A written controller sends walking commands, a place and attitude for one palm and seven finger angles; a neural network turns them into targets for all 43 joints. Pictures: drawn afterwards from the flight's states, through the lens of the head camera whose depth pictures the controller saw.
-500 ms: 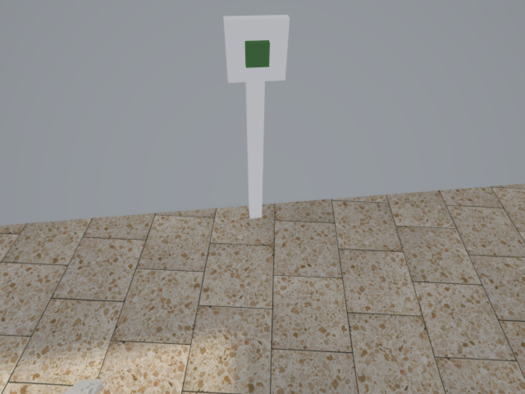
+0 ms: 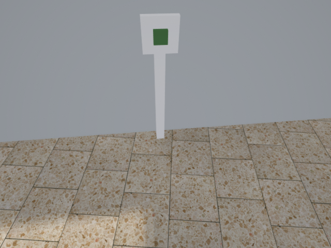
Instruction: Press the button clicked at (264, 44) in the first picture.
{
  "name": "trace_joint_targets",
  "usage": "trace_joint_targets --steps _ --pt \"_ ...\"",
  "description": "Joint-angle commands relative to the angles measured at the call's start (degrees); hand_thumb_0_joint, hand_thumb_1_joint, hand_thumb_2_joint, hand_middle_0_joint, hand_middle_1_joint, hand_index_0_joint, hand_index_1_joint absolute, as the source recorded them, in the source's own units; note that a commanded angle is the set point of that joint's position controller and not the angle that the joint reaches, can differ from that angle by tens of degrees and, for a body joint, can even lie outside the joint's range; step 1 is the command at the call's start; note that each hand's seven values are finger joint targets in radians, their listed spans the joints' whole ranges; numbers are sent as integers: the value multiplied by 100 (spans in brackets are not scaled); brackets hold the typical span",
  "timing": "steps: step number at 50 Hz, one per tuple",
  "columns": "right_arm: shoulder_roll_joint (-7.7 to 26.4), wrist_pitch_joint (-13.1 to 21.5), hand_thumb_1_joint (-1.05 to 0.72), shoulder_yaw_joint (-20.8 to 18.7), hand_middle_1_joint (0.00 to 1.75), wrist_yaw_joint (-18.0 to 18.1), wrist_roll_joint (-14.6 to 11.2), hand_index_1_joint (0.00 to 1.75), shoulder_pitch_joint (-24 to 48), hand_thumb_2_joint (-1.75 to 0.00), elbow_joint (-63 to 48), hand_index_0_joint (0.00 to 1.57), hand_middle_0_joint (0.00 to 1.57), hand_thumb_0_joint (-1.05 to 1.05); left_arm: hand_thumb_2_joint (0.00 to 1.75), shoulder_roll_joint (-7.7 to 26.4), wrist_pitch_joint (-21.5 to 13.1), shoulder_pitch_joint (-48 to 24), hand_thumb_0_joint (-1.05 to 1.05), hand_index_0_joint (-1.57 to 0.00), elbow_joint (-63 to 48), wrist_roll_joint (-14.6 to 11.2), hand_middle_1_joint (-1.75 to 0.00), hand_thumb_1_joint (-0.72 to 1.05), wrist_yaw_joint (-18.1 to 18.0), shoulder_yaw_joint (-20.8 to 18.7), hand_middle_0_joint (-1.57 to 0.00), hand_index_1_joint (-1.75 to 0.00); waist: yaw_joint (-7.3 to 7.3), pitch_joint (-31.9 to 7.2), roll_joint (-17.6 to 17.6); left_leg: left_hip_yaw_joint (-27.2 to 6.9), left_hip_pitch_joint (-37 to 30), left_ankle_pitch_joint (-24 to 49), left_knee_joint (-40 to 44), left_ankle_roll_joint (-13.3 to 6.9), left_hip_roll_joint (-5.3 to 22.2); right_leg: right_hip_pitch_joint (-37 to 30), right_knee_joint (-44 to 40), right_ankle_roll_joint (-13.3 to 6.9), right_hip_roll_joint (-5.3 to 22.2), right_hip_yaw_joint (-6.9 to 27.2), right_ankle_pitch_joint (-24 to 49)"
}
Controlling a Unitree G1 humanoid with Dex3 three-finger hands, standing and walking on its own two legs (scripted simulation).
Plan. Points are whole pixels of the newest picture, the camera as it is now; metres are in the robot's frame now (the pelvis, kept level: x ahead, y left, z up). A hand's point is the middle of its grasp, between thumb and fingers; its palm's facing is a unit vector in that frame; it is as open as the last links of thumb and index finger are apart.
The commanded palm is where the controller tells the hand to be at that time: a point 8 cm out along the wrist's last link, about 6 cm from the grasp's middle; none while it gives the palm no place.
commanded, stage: stand and wait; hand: left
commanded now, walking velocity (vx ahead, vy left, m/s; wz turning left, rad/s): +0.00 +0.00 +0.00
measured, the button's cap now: (160, 36) +1.01 +0.09 +0.06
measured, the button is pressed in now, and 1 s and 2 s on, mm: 0 0 0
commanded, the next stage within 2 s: look at it before walking up in 0.44 s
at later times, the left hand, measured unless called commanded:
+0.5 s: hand out of the picture +0.07 +0.24 -0.15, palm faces -0.03 -0.94 -0.33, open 7.4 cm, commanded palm none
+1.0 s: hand out of the picture +0.07 +0.24 -0.15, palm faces -0.03 -0.94 -0.34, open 7.4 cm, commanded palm none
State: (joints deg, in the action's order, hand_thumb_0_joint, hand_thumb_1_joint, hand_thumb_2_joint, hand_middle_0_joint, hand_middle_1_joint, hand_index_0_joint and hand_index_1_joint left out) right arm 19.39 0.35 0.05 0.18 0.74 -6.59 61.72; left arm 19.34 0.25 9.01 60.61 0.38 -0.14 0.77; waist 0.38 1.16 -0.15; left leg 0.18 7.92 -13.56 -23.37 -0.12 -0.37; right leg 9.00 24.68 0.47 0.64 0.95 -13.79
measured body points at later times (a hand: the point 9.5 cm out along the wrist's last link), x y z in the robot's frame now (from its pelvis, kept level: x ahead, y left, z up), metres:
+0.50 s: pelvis -0.01 -0.01 +0.00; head -0.02 -0.01 +0.45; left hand +0.07 +0.28 -0.13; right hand +0.06 -0.30 -0.13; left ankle -0.01 +0.12 -0.74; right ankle +0.00 -0.12 -0.74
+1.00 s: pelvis +0.00 -0.01 +0.00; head +0.00 -0.01 +0.45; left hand +0.07 +0.29 -0.13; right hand +0.07 -0.30 -0.13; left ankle -0.01 +0.12 -0.74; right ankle +0.00 -0.12 -0.74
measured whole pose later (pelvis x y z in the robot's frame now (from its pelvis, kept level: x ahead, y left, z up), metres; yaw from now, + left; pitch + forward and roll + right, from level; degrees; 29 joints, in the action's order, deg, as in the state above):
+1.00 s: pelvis +0.00 -0.01 +0.00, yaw +0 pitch -2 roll +0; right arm 19.2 0.7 0.3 0.1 0.5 -6.7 64.0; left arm 19.6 -0.4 8.1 62.3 0.4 -0.1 0.6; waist 0.1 1.4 -0.3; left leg 0.4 7.3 -11.8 -20.6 0.5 0.4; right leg 8.5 21.8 0.0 -0.1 1.1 -11.8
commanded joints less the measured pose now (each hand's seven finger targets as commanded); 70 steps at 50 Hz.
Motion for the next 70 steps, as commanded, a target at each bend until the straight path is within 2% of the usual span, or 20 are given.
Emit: trace_joint_targets --steps 1,18,20,29,43,51,55,59,61,62,65,67,68,69,70 --pt "1142 162 -90 -211 30 70 -18 30 340 -90 -325 20 20 0 90 1201 -176 -348 0 -20 -338 18 -30 90 -62 -283 -20 -30 -26 -318 -25 -538 32 809 422 -196 652 -77 -429 -244 605 578 960" --pt "1142 146 -90 -191 30 44 -10 30 173 -90 -109 20 20 0 90 1210 -189 -339 0 -20 -200 21 -30 90 -49 -272 -20 -30 -41 -90 -55 -572 105 357 566 -145 646 187 -733 -257 601 736 189" --pt "1137 150 -90 -197 30 44 -16 30 144 -90 -114 20 20 0 90 1211 -203 -327 0 -20 -213 25 -30 90 -52 -278 -20 -30 -47 -214 -144 -563 49 490 514 -145 655 124 -712 -262 603 734 346" --pt "1135 158 -90 -196 30 49 -9 30 184 -90 -105 20 20 0 90 1177 -194 -334 0 -20 -203 25 -30 90 -46 -271 -20 -30 -37 -132 42 -563 56 504 585 -140 686 160 -691 -246 585 696 433" --pt "1151 177 -90 -195 30 63 -30 30 217 -90 -103 20 20 0 90 1188 -212 -302 0 -20 -185 24 -30 90 -53 -275 -20 -30 -33 -362 -4 -536 -118 932 551 -145 735 -87 -590 -236 611 625 1067" --pt "1167 168 -90 -190 30 62 -33 30 255 -90 -113 20 20 0 90 1193 -202 -314 0 -20 -176 28 -30 90 -54 -269 -20 -30 -32 -264 20 -563 -134 916 613 -149 733 -59 -632 -219 601 606 1001" --pt "1173 178 -90 -193 30 67 -36 30 270 -90 -117 20 20 0 90 1202 -215 -297 0 -20 -174 28 -30 90 -59 -278 -20 -30 -24 -376 -2 -546 -225 1168 579 -148 744 -160 -600 -223 611 581 1278" --pt "1193 167 -90 -219 30 90 -19 30 249 -90 -140 20 20 0 90 1214 -182 -348 0 -20 -221 30 -30 90 -46 -298 -20 -30 -54 -268 25 -435 -310 1148 512 -122 771 14 -546 -255 566 691 1444" --pt "756 109 -90 -174 30 115 -12 30 -15 -90 -150 20 20 0 90 808 -63 -141 0 -20 -237 28 -30 90 -65 -266 -20 -30 -73 -370 17 -216 -349 1270 261 -57 811 123 -270 -211 538 723 1753" --pt "539 58 -90 -150 30 127 -10 30 -119 -90 -181 20 20 0 90 609 12 1 0 -20 -263 26 -30 90 -74 -234 -20 -30 -67 -272 52 -127 -302 1207 176 -27 828 281 -149 -179 510 747 1767" --pt "594 -31 -90 -263 30 170 -5 30 -282 -90 -418 20 20 0 90 573 116 143 0 -20 -489 54 -30 90 -59 -307 -20 -30 -87 -278 100 -96 -265 1090 0 -84 987 646 333 -181 335 772 1714" --pt "659 -58 -90 -350 30 185 6 30 -242 -90 -592 20 20 0 90 512 158 188 0 -20 -656 64 -30 90 -28 -351 -20 -30 -72 -215 373 -181 -225 1065 12 -221 1224 969 815 -131 143 645 1452" --pt "694 -65 -90 -385 30 188 9 30 -241 -90 -687 20 20 0 90 461 177 213 0 -20 -740 70 -30 90 -8 -369 -20 -30 -69 -149 581 -275 -94 1037 86 -334 1401 1084 1176 -97 30 530 1073" --pt "704 -58 -90 -428 30 184 12 30 -170 -90 -747 20 20 0 90 380 198 278 0 -20 -781 69 -30 90 10 -384 -20 -30 -23 -117 860 -397 -15 1221 172 -512 1654 1229 1640 -56 -61 356 285" --pt "725 -47 -90 -449 30 173 7 30 -158 -90 -827 20 20 0 90 320 215 314 0 -20 -857 75 -30 90 23 -401 -20 -30 -3 -112 992 -502 82 1496 224 -722 1917 1277 2129 -8 -106 156 -718"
